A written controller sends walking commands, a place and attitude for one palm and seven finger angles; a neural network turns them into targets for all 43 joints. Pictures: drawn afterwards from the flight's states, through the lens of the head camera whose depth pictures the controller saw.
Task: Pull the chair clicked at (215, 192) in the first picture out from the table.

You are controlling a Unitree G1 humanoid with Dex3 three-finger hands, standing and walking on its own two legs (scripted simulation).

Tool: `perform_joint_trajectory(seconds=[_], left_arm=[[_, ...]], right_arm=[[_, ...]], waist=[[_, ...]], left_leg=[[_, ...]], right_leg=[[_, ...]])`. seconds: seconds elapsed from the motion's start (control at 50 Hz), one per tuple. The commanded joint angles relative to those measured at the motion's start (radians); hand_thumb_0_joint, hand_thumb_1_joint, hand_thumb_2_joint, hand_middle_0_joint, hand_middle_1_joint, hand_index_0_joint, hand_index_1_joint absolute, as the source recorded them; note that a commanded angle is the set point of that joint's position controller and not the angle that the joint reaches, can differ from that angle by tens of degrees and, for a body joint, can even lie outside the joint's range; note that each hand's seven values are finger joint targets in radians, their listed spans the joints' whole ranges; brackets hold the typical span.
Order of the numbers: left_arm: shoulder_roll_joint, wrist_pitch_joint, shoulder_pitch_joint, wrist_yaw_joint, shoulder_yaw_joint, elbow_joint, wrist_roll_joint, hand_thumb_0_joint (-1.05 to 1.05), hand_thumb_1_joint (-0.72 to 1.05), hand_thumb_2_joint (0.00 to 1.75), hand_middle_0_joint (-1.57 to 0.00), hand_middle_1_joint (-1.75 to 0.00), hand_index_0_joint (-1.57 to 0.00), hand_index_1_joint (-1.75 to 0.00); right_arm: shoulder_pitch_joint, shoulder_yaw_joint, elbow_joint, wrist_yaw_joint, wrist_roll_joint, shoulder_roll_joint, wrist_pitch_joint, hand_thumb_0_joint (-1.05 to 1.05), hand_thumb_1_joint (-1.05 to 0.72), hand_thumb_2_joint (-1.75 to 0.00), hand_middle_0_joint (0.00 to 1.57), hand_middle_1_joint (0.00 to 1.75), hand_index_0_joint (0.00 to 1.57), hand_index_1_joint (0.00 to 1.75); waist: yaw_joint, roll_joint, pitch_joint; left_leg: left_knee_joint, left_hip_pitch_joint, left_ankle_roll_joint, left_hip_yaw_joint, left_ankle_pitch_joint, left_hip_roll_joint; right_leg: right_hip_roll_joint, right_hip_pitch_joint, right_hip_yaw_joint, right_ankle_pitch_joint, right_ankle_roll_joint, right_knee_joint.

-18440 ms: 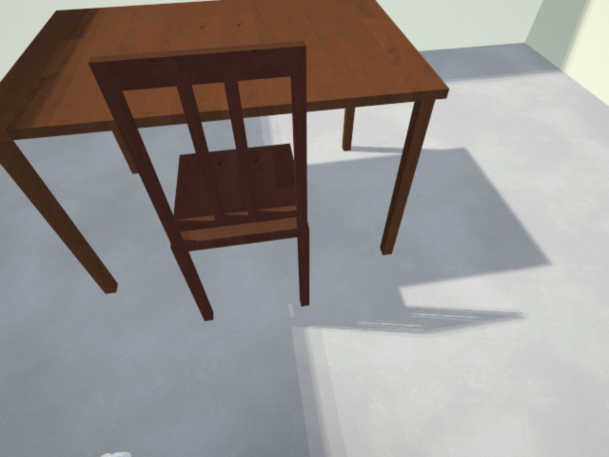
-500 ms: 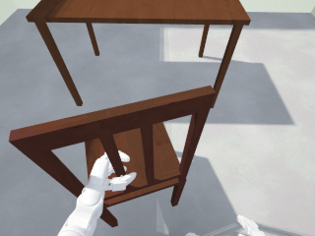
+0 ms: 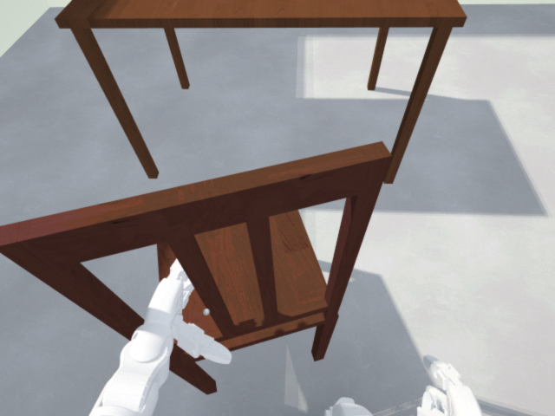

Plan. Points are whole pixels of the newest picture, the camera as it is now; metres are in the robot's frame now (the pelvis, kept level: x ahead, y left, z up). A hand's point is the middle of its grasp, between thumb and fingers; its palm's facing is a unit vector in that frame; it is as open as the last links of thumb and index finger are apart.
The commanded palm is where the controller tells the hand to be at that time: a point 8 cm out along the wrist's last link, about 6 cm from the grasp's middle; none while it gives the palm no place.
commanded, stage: open the thumb and straighten the fingers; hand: left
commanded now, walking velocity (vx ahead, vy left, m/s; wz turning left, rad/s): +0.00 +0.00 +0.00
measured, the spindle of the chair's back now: (210, 294) +0.30 +0.11 -0.03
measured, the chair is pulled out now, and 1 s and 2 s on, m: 0.66 0.66 0.66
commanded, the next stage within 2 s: draw the fingers out of the gap in 0.02 s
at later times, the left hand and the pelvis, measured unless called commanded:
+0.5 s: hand (189, 366) +0.20 +0.13 -0.04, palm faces -0.09 -0.98 -0.17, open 17.5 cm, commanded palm +0.19 +0.18 -0.02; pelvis -0.01 +0.00 -0.01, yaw +1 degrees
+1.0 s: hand out of the picture +0.14 +0.14 -0.04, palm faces -0.07 -0.98 -0.16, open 17.5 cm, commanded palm +0.12 +0.19 -0.01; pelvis -0.02 +0.01 -0.02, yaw +1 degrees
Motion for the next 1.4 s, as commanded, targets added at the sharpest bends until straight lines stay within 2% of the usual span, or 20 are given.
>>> perform_joint_trajectory(seconds=[0.0,0.08,0.1,0.18,0.3,0.38,0.44,0.5,0.6,0.68,0.88,0.94,0.98,1.0,1.04,1.12,1.18,1.24,1.34,1.38], left_arm=[[0.085,-0.048,-0.116,-0.006,0.035,-0.221,-0.017,0.00,-0.55,0.20,0.00,0.00,0.00,0.00],[0.103,-0.035,-0.092,-0.013,0.040,-0.255,-0.014,0.00,-0.55,0.20,0.00,0.00,0.00,0.00],[0.140,-0.033,-0.079,-0.013,0.081,-0.224,-0.010,0.00,-0.55,0.20,0.00,0.00,0.00,0.00],[0.115,-0.040,0.021,-0.019,0.048,-0.326,-0.013,0.00,-0.55,0.20,0.00,0.00,0.00,0.00],[0.115,-0.038,0.155,-0.007,0.033,-0.418,-0.011,0.00,-0.55,0.20,0.00,0.00,0.00,0.00],[0.135,-0.033,0.198,-0.009,0.042,-0.457,-0.008,0.00,-0.55,0.20,0.00,0.00,0.00,0.00],[0.143,-0.037,0.192,-0.014,0.030,-0.520,-0.007,0.00,-0.55,0.20,0.00,0.00,0.00,0.00],[0.108,-0.033,0.252,-0.021,-0.001,-0.531,-0.012,0.00,-0.55,0.20,0.00,0.00,0.00,0.00],[0.126,-0.012,0.320,-0.022,0.017,-0.542,-0.008,0.00,-0.55,0.20,0.00,0.00,0.00,0.00],[0.114,-0.004,0.430,-0.018,0.005,-0.607,0.001,0.00,-0.55,0.20,0.00,0.00,0.00,0.00],[0.122,-0.006,0.530,-0.007,0.004,-0.702,0.013,0.00,-0.55,0.20,0.00,0.00,0.00,0.00],[0.130,-0.012,0.598,-0.013,0.017,-0.730,0.012,0.00,-0.55,0.20,0.00,0.00,0.00,0.00],[0.096,-0.019,0.630,-0.020,-0.025,-0.764,0.013,0.00,-0.55,0.20,0.00,0.00,0.00,0.00],[0.015,-0.135,0.557,-0.030,-0.004,-0.893,-0.128,0.00,-0.55,0.20,0.00,0.00,0.00,0.00],[0.101,-0.224,0.619,-0.036,0.078,-0.838,-0.141,0.00,-0.55,0.20,0.00,0.00,0.00,0.00],[0.084,-0.385,0.611,-0.085,0.074,-0.841,-0.153,0.00,-0.55,0.20,0.00,0.00,0.00,0.00],[0.105,-0.496,0.604,-0.155,0.091,-0.807,-0.151,0.00,-0.55,0.20,0.00,0.00,0.00,0.00],[0.174,-0.445,0.652,-0.192,0.175,-0.836,-0.174,0.00,-0.55,0.20,0.00,0.00,0.00,0.00],[0.199,-0.363,0.608,-0.181,0.258,-0.910,-0.245,0.00,-0.55,0.20,0.00,0.00,0.00,0.00],[0.206,-0.359,0.599,-0.183,0.280,-0.927,-0.264,0.00,-0.55,0.20,0.00,0.00,0.00,0.00]], right_arm=[[-0.007,-0.048,-0.137,-0.014,0.002,-0.130,-0.057,0.00,-0.90,-0.90,0.20,0.30,0.20,0.30],[-0.012,-0.046,-0.148,-0.015,0.001,-0.134,-0.059,0.00,-0.90,-0.90,0.20,0.30,0.20,0.30],[-0.009,-0.045,-0.146,-0.017,0.001,-0.138,-0.057,0.00,-0.90,-0.90,0.20,0.30,0.20,0.30],[-0.021,-0.045,-0.179,-0.014,0.002,-0.129,-0.068,0.00,-0.90,-0.90,0.20,0.30,0.20,0.30],[-0.029,-0.042,-0.204,-0.022,0.002,-0.124,-0.090,0.00,-0.90,-0.90,0.20,0.30,0.20,0.30],[-0.040,-0.038,-0.213,-0.031,0.004,-0.123,-0.098,0.00,-0.90,-0.90,0.20,0.30,0.20,0.30],[-0.042,-0.035,-0.221,-0.039,0.004,-0.124,-0.116,0.00,-0.90,-0.90,0.20,0.30,0.20,0.30],[-0.040,-0.032,-0.226,-0.041,0.003,-0.120,-0.132,0.00,-0.90,-0.90,0.20,0.30,0.20,0.30],[-0.047,-0.033,-0.235,-0.044,0.004,-0.116,-0.139,0.00,-0.90,-0.90,0.20,0.30,0.20,0.30],[-0.061,-0.036,-0.257,-0.041,0.005,-0.104,-0.139,0.00,-0.90,-0.90,0.20,0.30,0.20,0.30],[-0.061,-0.038,-0.277,-0.056,0.005,-0.092,-0.143,0.00,-0.90,-0.90,0.20,0.30,0.20,0.30],[-0.069,-0.045,-0.282,-0.060,0.008,-0.088,-0.145,0.00,-0.90,-0.90,0.20,0.30,0.20,0.30],[-0.066,-0.044,-0.288,-0.058,0.009,-0.082,-0.153,0.00,-0.90,-0.90,0.20,0.30,0.20,0.30],[-0.066,-0.037,-0.282,-0.058,0.010,-0.072,-0.182,0.00,-0.90,-0.90,0.20,0.30,0.20,0.30],[-0.062,-0.049,-0.236,-0.055,0.011,-0.078,-0.206,0.00,-0.90,-0.90,0.20,0.30,0.20,0.30],[-0.066,-0.057,-0.206,-0.026,0.015,-0.066,-0.224,0.00,-0.90,-0.90,0.20,0.30,0.20,0.30],[-0.096,-0.070,-0.196,-0.003,0.019,-0.065,-0.221,0.00,-0.90,-0.90,0.20,0.30,0.20,0.30],[-0.122,-0.071,-0.234,-0.004,0.034,-0.072,-0.197,0.00,-0.90,-0.90,0.20,0.30,0.20,0.30],[-0.120,-0.056,-0.236,-0.039,0.047,-0.069,-0.191,0.00,-0.90,-0.90,0.20,0.30,0.20,0.30],[-0.111,-0.049,-0.228,-0.044,0.047,-0.067,-0.200,0.00,-0.90,-0.90,0.20,0.30,0.20,0.30]], waist=[[-0.014,-0.083,-0.284],[-0.017,-0.081,-0.275],[-0.013,-0.086,-0.246],[0.003,-0.048,-0.282],[-0.003,-0.086,-0.238],[-0.005,-0.081,-0.201],[-0.008,-0.032,-0.201],[-0.009,-0.046,-0.201],[-0.003,-0.073,-0.183],[0.013,-0.037,-0.186],[0.002,-0.062,-0.158],[0.014,-0.049,-0.170],[0.010,-0.014,-0.185],[0.004,-0.060,-0.166],[0.024,-0.060,-0.191],[0.024,-0.007,-0.182],[0.025,-0.032,-0.192],[0.052,0.004,-0.230],[0.040,-0.071,-0.207],[0.040,-0.056,-0.198]], left_leg=[[-0.092,-0.097,0.018,0.009,0.345,-0.006],[-0.085,-0.117,0.019,0.009,0.324,-0.010],[-0.081,-0.136,0.018,0.010,0.311,-0.012],[-0.077,-0.119,0.017,0.008,0.324,-0.012],[-0.064,-0.152,0.020,0.001,0.271,-0.015],[-0.052,-0.171,0.023,-0.002,0.214,-0.020],[-0.047,-0.160,0.024,-0.013,0.200,-0.021],[-0.042,-0.154,0.022,-0.021,0.210,-0.021],[-0.034,-0.185,0.022,-0.027,0.181,-0.023],[-0.032,-0.187,0.017,-0.025,0.192,-0.023],[0.007,-0.229,0.023,-0.024,0.147,-0.029],[0.017,-0.239,0.023,-0.026,0.156,-0.030],[0.020,-0.218,0.021,-0.028,0.178,-0.029],[0.055,-0.235,0.010,-0.039,0.187,-0.039],[0.077,-0.255,0.008,-0.038,0.196,-0.036],[0.104,-0.277,-0.005,-0.041,0.203,-0.031],[0.144,-0.328,-0.002,-0.036,0.174,-0.026],[0.102,-0.305,0.006,-0.026,0.131,-0.028],[0.056,-0.266,0.013,-0.041,0.115,-0.022],[0.039,-0.249,0.011,-0.040,0.125,-0.022]], right_leg=[[0.000,0.385,0.038,0.326,0.004,-0.051],[-0.004,0.380,0.040,0.313,0.006,-0.050],[-0.003,0.365,0.039,0.297,0.005,-0.046],[-0.006,0.375,0.038,0.295,0.001,-0.036],[-0.004,0.342,0.036,0.226,0.006,-0.039],[-0.001,0.302,0.041,0.133,0.008,-0.047],[0.000,0.270,0.036,0.086,0.004,-0.046],[0.002,0.258,0.024,0.091,0.005,-0.035],[0.002,0.243,0.023,0.047,0.006,-0.031],[0.002,0.237,0.019,0.054,-0.001,-0.016],[0.006,0.192,0.029,-0.012,0.001,-0.009],[0.007,0.190,0.028,-0.012,-0.005,0.000],[0.007,0.179,0.017,0.017,-0.006,0.017],[0.012,0.139,-0.003,0.041,-0.005,0.027],[0.015,0.150,0.010,0.049,-0.009,0.047],[0.015,0.094,0.005,0.049,-0.014,0.106],[0.009,0.072,0.026,0.019,-0.015,0.134],[0.004,0.143,0.045,-0.053,-0.013,0.084],[0.010,0.196,0.038,-0.099,0.000,0.010],[0.010,0.219,0.040,-0.085,0.002,-0.011]])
